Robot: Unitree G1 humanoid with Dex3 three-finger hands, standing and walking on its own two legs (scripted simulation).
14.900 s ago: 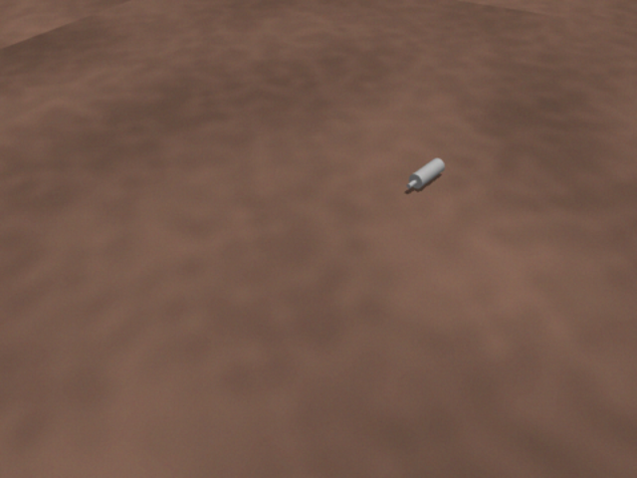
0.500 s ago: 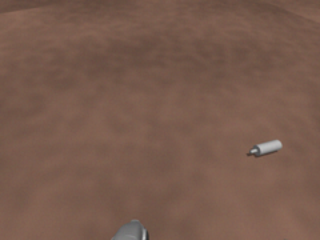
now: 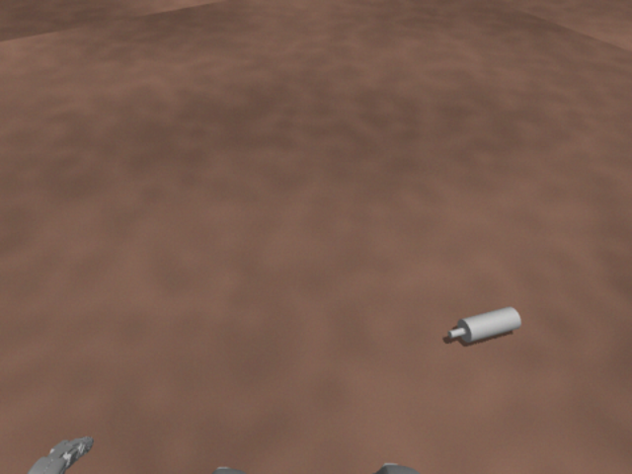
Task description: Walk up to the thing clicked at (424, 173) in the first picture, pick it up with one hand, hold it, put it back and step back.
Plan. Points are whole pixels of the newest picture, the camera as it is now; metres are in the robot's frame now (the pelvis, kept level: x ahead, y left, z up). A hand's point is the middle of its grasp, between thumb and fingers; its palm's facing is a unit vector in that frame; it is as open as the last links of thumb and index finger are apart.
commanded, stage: walk up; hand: left
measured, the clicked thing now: (481, 326) +0.68 -0.58 -0.69
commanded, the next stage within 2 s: none
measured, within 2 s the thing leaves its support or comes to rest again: neither
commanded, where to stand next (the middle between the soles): +0.38 -0.97 m, yaw +14 degrees
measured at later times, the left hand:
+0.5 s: hand out of the picture +0.13 +0.07 -0.14, palm faces +0.02 -0.96 -0.27, open 7.4 cm
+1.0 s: hand out of the picture +0.13 -0.16 -0.10, palm faces +0.16 -0.91 -0.39, open 7.4 cm
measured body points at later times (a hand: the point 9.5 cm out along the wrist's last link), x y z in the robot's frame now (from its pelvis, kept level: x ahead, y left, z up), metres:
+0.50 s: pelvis +0.09 -0.19 +0.02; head +0.11 -0.15 +0.47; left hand +0.13 +0.12 -0.12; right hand +0.20 -0.53 -0.05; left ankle +0.15 -0.06 -0.69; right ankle +0.10 -0.30 -0.61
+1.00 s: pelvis +0.17 -0.44 +0.03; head +0.20 -0.43 +0.48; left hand +0.12 -0.11 -0.07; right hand +0.28 -0.77 -0.07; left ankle +0.23 -0.35 -0.64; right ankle +0.18 -0.52 -0.69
